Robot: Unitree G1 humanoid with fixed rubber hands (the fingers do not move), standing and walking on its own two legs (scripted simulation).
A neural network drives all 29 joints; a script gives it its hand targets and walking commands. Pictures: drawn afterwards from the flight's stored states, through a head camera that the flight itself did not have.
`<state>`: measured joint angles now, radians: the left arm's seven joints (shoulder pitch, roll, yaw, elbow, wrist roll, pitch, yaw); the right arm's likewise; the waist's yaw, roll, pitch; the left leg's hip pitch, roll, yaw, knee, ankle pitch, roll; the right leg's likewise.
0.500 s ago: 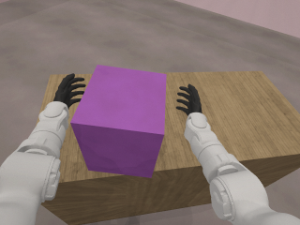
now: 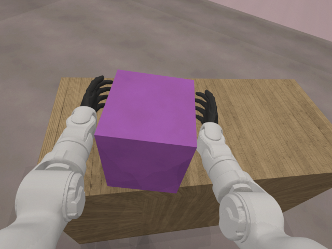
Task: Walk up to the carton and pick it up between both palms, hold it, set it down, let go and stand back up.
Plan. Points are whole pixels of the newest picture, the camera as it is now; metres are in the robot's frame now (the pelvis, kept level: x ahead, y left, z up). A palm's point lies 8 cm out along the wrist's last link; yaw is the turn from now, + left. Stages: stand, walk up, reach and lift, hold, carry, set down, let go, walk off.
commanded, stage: reach and lift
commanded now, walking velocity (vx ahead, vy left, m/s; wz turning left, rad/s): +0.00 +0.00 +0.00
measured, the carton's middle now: (148, 135) +0.43 +0.02 +0.01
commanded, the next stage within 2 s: none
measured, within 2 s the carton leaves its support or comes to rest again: leaves its support in 1.88 s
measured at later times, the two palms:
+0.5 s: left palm (87, 114) +0.43 +0.17 +0.09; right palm (208, 127) +0.40 -0.12 +0.09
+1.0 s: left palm (87, 114) +0.43 +0.17 +0.09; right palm (208, 128) +0.40 -0.12 +0.09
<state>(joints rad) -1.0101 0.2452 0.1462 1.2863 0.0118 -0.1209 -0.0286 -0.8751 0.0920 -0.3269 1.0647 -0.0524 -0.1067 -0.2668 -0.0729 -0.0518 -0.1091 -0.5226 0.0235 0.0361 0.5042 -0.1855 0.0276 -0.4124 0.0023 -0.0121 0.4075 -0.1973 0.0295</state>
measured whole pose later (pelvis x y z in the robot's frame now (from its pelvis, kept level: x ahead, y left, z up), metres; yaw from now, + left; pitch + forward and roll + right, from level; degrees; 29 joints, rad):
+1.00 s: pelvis +0.01 +0.00 +0.01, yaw +1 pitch +2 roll -1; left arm -0.85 0.06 0.53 0.98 0.40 -0.05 -0.15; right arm -0.71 0.24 -0.65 0.85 -0.46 -0.22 -0.14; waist -0.01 -0.07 0.05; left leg -0.24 0.02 0.06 0.37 -0.16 0.03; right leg -0.12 -0.02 -0.04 0.25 -0.17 0.03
